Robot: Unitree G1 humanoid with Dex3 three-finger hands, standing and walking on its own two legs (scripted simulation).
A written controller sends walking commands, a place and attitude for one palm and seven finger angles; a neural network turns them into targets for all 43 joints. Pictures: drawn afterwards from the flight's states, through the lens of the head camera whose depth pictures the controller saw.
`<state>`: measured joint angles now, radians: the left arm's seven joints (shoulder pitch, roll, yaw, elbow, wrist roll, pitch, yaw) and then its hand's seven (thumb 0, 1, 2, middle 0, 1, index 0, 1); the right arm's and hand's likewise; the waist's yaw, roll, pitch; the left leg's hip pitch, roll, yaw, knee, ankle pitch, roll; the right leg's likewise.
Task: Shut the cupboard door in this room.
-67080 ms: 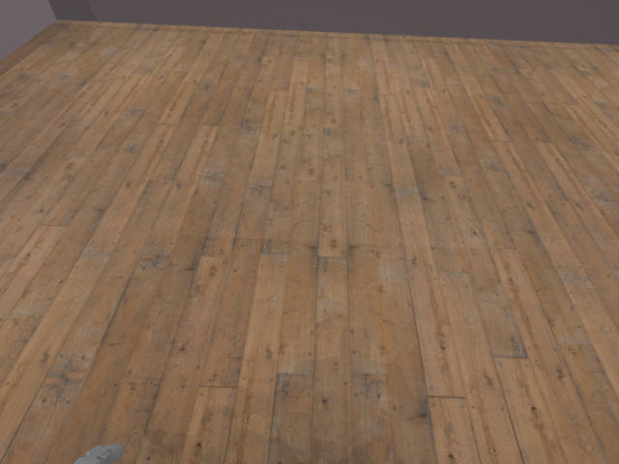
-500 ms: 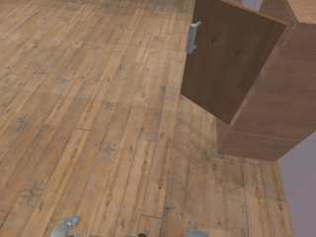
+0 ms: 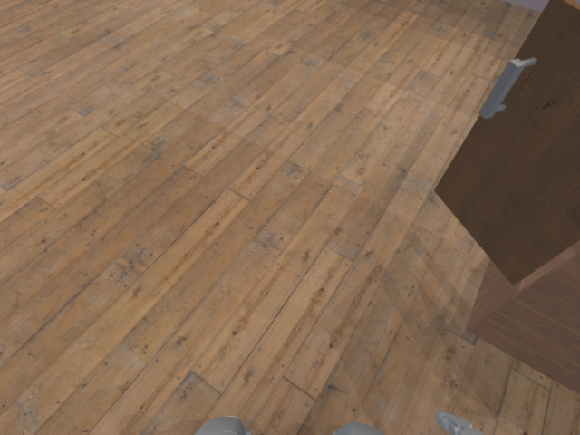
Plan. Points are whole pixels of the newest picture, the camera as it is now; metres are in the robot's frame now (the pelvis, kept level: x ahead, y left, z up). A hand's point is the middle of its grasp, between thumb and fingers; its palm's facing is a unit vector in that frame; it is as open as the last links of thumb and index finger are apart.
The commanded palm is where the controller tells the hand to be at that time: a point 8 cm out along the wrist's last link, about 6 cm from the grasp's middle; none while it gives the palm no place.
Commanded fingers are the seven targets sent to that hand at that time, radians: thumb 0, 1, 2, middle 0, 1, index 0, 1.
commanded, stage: walk to a spot facing it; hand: left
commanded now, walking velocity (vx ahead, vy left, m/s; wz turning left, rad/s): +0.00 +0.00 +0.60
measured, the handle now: (507, 88) +0.80 -0.42 +0.00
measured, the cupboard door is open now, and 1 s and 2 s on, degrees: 57 57 57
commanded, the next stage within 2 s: turn to face it in 1.22 s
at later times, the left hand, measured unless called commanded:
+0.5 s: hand out of the picture +0.02 +0.18 -0.16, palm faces +0.37 -0.91 -0.20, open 7.4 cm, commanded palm none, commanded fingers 0.00 0.90 0.90 -0.20 -0.30 -0.20 -0.30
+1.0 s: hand (145, 400) +0.16 +0.23 -0.14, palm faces +0.56 -0.79 -0.24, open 7.4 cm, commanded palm none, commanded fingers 0.00 0.90 0.90 -0.20 -0.30 -0.20 -0.30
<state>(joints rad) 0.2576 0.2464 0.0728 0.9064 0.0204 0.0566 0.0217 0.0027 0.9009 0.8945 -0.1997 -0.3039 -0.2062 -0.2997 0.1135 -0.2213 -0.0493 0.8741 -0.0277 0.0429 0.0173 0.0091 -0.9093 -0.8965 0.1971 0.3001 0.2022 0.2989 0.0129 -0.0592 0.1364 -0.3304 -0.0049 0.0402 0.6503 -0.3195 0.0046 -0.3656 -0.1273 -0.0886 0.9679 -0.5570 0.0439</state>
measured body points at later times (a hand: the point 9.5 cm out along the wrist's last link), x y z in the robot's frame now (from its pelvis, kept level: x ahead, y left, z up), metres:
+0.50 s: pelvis +0.03 -0.02 +0.01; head +0.07 +0.01 +0.46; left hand +0.00 +0.23 -0.14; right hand +0.20 -0.23 -0.12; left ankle -0.02 +0.08 -0.71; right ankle +0.04 -0.14 -0.72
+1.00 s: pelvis +0.20 +0.02 +0.01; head +0.24 +0.03 +0.46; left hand +0.13 +0.27 -0.12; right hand +0.36 -0.18 -0.14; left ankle +0.06 +0.09 -0.62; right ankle +0.26 -0.07 -0.72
